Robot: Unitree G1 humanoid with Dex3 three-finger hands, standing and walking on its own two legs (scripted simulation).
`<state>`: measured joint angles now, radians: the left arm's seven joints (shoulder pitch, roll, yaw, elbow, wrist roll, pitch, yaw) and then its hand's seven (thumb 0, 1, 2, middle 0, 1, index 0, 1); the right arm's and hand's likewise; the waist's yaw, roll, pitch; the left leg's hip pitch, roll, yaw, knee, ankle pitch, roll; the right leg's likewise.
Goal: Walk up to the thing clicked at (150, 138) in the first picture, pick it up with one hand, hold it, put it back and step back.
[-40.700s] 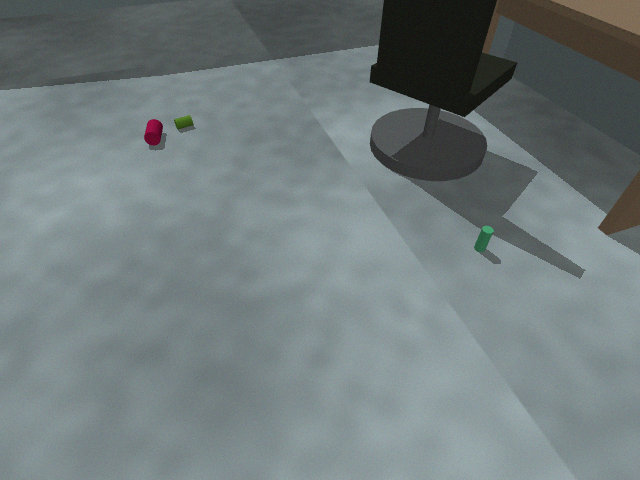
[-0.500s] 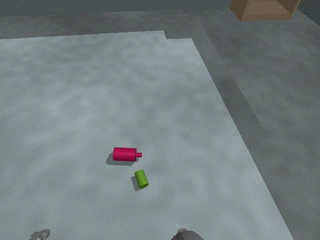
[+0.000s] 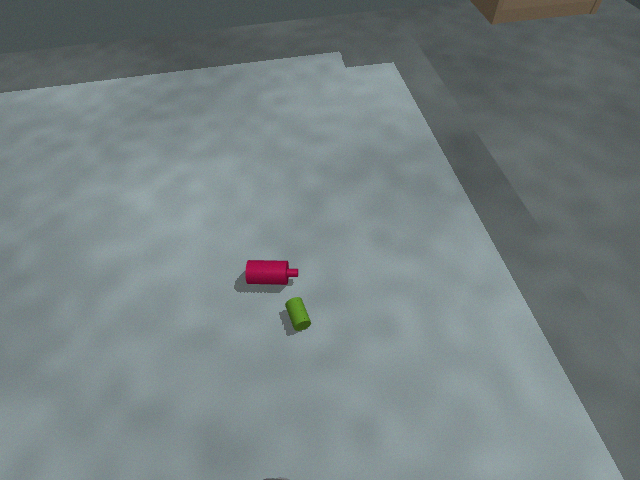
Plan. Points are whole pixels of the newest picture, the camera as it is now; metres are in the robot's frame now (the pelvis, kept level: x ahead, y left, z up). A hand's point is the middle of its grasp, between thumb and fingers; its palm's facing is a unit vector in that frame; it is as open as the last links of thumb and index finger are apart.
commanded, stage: step back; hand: left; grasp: from above
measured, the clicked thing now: (272, 272) +0.87 +0.21 -0.72
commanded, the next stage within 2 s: stand in 1.56 s
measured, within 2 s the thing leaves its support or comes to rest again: neither
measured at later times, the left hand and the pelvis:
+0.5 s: hand out of the picture -0.13 +0.27 -0.14, palm faces -0.02 -0.91 -0.42, open 7.4 cm; pelvis -0.18 -0.01 +0.00, yaw -2 degrees
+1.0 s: hand out of the picture -0.14 +0.27 -0.14, palm faces +0.02 -0.91 -0.41, open 7.4 cm; pelvis -0.20 -0.01 +0.00, yaw +1 degrees
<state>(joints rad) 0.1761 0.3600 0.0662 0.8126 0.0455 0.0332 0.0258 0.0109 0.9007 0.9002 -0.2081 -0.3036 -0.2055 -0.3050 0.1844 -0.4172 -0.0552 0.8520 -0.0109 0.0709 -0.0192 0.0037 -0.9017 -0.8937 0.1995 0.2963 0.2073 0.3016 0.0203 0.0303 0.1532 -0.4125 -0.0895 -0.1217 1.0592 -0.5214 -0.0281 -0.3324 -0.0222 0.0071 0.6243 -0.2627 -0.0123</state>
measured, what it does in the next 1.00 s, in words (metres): walks backwards: left foot, then right foot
